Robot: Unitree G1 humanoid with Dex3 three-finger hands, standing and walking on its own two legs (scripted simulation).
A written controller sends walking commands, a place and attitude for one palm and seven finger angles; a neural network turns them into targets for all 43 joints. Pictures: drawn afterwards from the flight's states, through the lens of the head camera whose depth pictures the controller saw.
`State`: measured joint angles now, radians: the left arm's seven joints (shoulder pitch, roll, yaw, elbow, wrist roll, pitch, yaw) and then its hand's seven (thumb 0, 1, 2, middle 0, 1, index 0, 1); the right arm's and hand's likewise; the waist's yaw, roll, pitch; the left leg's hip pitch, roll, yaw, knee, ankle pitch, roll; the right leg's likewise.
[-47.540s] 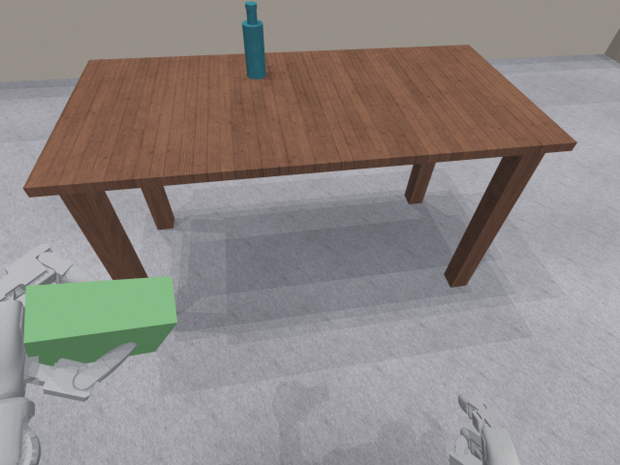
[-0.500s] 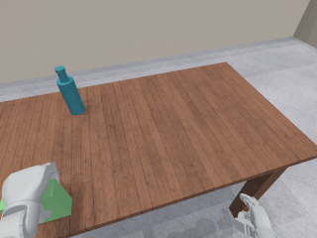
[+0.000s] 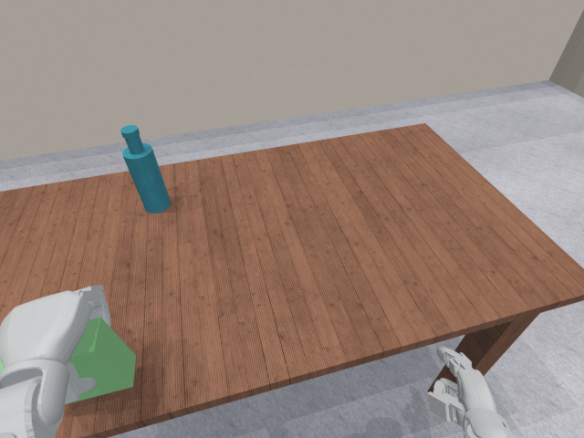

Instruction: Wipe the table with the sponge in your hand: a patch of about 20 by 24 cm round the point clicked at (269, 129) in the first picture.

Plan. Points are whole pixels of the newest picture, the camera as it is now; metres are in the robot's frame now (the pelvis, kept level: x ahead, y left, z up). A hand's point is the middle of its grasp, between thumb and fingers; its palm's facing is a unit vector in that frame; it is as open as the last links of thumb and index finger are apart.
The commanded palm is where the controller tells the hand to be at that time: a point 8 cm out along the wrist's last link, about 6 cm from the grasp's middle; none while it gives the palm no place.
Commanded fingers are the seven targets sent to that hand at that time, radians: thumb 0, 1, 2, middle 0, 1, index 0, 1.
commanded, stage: lift the sponge slowly off the table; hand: left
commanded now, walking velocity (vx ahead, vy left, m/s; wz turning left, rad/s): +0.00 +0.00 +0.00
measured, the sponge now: (80, 370) +0.16 +0.33 +0.01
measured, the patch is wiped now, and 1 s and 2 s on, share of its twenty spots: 1.00 1.00 1.00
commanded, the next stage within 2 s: bring the sponge back beside the body in 1.02 s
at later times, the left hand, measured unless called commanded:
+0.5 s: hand (77, 333) +0.17 +0.30 +0.09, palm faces +0.04 -0.09 -1.00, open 9.1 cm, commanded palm +0.15 +0.30 +0.16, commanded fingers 0.00 0.10 1.30 -1.20 -1.60 -1.20 -1.60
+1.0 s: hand (72, 311) +0.18 +0.30 +0.13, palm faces +0.05 -0.05 -1.00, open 9.1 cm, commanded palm +0.15 +0.30 +0.19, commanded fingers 0.00 0.10 1.30 -1.20 -1.60 -1.20 -1.60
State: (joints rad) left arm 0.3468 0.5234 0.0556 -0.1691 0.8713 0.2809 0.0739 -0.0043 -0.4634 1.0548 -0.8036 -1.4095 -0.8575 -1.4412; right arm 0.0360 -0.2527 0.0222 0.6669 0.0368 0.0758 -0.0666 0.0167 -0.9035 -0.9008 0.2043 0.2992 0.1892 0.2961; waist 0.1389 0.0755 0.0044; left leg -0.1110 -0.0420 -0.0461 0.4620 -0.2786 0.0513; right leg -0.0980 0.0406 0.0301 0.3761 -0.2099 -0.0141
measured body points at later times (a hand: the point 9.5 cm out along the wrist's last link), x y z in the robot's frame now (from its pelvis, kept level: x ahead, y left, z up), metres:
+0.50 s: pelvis -0.02 -0.01 +0.00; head -0.04 -0.04 +0.45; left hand +0.17 +0.30 +0.15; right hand +0.24 -0.21 -0.06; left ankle -0.02 +0.09 -0.74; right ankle +0.00 -0.12 -0.74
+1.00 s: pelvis -0.01 -0.03 +0.00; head -0.03 -0.06 +0.45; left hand +0.18 +0.30 +0.18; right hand +0.24 -0.23 -0.07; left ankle -0.02 +0.09 -0.74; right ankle +0.00 -0.12 -0.74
